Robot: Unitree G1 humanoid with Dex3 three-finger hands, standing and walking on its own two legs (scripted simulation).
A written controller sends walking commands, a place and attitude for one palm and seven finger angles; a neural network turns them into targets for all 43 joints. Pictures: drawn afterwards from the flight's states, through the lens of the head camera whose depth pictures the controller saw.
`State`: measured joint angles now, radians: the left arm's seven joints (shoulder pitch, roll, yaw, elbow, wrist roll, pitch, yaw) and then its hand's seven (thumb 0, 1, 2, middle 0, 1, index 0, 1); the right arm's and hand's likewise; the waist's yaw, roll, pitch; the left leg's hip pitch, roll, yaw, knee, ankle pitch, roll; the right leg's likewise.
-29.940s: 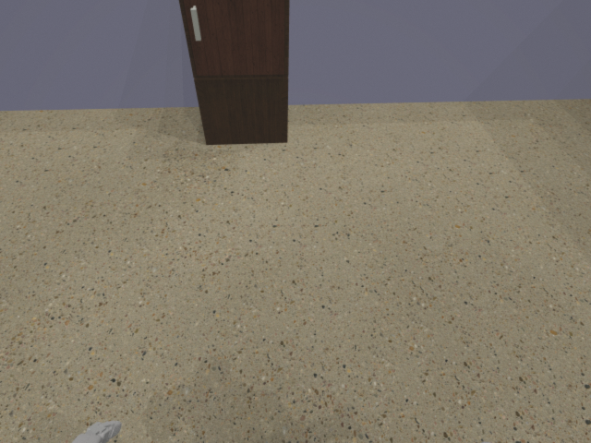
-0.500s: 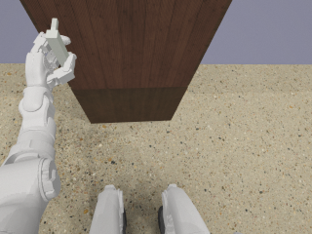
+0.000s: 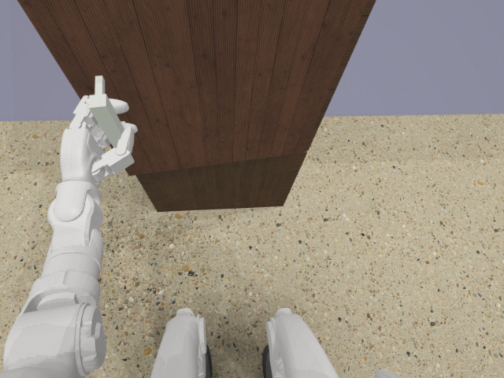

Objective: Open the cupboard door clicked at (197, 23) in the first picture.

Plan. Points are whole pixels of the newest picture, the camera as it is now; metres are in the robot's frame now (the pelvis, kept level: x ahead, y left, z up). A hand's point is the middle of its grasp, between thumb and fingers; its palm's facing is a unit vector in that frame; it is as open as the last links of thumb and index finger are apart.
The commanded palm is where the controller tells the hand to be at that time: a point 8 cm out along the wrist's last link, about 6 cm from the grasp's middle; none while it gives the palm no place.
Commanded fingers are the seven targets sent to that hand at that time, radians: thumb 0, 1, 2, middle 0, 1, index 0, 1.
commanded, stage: pull the door open along its arc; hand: left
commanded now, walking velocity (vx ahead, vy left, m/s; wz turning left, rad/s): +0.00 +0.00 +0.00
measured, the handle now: (112, 117) +0.52 +0.20 +0.03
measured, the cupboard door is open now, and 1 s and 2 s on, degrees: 7 41 43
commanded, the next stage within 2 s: open thumb and fingers to let go in 0.64 s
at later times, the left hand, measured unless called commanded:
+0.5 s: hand (185, 239) +0.32 +0.08 +0.03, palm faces +0.42 -0.91 +0.01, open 6.3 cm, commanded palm +0.24 +0.11 +0.02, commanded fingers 0.00 0.90 0.90 -0.40 -1.35 -0.40 -1.35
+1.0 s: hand (209, 264) +0.28 +0.05 +0.03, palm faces +0.45 -0.89 -0.03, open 7.2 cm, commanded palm +0.22 +0.08 +0.02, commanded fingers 0.00 -0.08 0.48 -0.33 -1.25 -0.33 -1.25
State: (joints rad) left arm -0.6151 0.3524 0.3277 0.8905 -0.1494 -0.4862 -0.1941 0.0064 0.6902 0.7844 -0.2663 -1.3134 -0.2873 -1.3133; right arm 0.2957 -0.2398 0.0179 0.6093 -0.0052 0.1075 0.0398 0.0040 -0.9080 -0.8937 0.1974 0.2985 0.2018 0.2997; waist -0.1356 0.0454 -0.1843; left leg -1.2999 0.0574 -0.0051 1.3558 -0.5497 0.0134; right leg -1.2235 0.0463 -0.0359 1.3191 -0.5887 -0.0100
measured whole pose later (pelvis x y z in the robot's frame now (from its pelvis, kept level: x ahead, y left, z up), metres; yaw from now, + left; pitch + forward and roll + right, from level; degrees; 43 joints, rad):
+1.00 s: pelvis +0.01 -0.06 +0.01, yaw +6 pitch +22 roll +1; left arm 0.20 -0.10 -0.20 0.19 0.11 -0.41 0.53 0.00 0.45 0.70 -0.35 -1.30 -0.39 -1.31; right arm 0.15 -0.17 0.01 0.57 -0.07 -0.07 0.03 0.01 -0.91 -0.89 0.20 0.30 0.20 0.30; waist 0.00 0.02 -0.24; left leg -1.16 0.01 -0.08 1.30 -0.54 -0.07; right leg -1.08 0.01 -0.11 1.35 -0.66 -0.10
